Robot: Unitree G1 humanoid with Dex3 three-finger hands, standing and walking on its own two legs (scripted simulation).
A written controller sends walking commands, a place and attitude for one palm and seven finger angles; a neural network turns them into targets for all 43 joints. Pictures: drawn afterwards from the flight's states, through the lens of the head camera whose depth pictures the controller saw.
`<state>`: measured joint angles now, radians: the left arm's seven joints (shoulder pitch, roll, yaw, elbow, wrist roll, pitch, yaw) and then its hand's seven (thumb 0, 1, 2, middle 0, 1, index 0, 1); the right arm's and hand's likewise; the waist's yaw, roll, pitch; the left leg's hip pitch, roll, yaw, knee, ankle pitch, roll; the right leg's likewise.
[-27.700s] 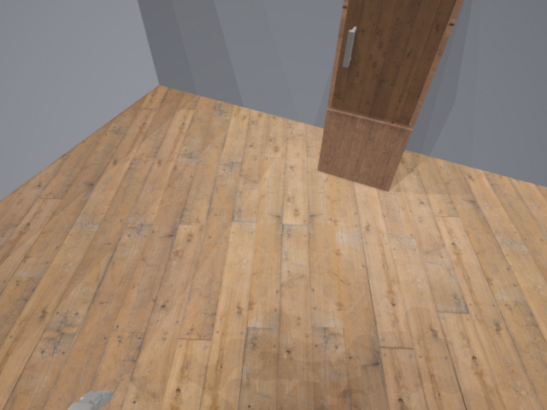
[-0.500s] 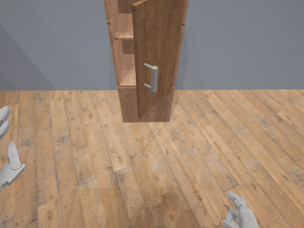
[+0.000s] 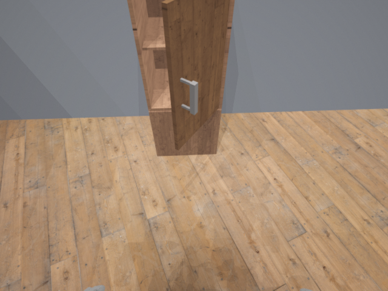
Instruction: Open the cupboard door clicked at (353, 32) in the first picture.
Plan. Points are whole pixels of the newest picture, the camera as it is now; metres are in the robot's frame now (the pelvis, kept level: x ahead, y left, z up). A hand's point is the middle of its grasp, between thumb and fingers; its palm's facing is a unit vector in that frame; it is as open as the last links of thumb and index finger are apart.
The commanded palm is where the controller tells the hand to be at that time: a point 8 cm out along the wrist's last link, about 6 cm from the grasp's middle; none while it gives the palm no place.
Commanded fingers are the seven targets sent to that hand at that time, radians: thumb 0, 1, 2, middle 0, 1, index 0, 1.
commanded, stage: let the arm hang, fingers relaxed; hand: left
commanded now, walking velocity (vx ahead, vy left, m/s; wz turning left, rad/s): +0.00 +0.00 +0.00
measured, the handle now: (188, 96) +0.74 +0.04 -0.05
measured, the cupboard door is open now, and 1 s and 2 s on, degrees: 52 52 52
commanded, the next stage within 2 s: look to check the result in 0.84 s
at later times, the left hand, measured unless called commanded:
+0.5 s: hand out of the picture -0.03 +0.18 -0.16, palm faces +0.03 -0.97 -0.26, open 7.4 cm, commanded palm none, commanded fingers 0.00 0.90 0.90 -0.20 -0.30 -0.20 -0.30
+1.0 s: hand out of the picture +0.01 +0.15 -0.16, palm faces +0.04 -0.98 -0.21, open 7.4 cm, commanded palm none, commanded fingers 0.00 0.90 0.90 -0.20 -0.30 -0.20 -0.30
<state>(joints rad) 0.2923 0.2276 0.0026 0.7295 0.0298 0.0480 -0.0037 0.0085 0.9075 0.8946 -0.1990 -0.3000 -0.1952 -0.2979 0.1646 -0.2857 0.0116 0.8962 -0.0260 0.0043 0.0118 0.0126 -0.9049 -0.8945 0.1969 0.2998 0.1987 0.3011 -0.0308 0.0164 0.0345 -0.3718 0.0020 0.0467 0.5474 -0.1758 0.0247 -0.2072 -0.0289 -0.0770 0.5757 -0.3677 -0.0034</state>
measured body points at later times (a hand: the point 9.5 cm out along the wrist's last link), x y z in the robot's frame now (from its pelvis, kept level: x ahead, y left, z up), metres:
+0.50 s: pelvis +0.00 -0.01 +0.01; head +0.02 -0.03 +0.46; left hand -0.03 +0.23 -0.14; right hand +0.01 -0.23 -0.16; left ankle +0.07 +0.10 -0.73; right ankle -0.04 -0.11 -0.73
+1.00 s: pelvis +0.03 -0.03 +0.01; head +0.05 -0.03 +0.46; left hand +0.01 +0.20 -0.15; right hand +0.02 -0.24 -0.16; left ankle +0.07 +0.10 -0.73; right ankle -0.04 -0.11 -0.73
